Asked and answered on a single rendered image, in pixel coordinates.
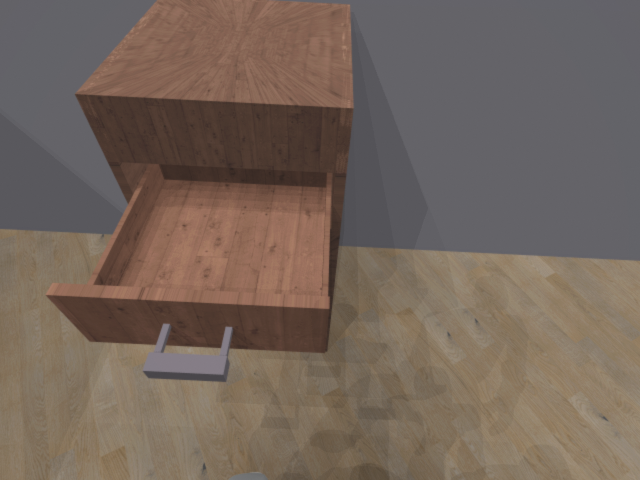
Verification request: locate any handle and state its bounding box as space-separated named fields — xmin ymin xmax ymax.
xmin=143 ymin=324 xmax=233 ymax=382

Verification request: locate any cabinet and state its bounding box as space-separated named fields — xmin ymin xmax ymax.
xmin=75 ymin=0 xmax=354 ymax=352

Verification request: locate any drawer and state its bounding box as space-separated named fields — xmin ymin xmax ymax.
xmin=46 ymin=164 xmax=332 ymax=353

